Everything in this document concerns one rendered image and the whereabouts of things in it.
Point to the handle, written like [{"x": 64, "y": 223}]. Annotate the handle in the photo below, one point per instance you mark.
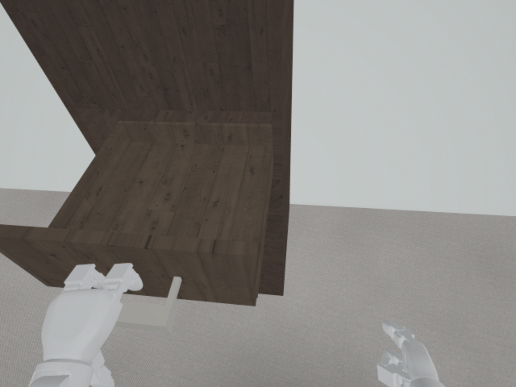
[{"x": 145, "y": 316}]

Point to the left robot hand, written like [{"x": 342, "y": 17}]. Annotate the left robot hand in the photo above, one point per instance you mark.
[{"x": 80, "y": 319}]

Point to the cabinet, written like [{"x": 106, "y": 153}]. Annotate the cabinet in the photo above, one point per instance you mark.
[{"x": 187, "y": 61}]

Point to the drawer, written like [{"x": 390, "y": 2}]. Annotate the drawer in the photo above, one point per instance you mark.
[{"x": 175, "y": 199}]

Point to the right robot hand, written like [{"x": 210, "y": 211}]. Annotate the right robot hand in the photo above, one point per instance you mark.
[{"x": 396, "y": 370}]

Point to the robot left forearm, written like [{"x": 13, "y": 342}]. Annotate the robot left forearm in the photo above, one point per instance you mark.
[{"x": 62, "y": 373}]

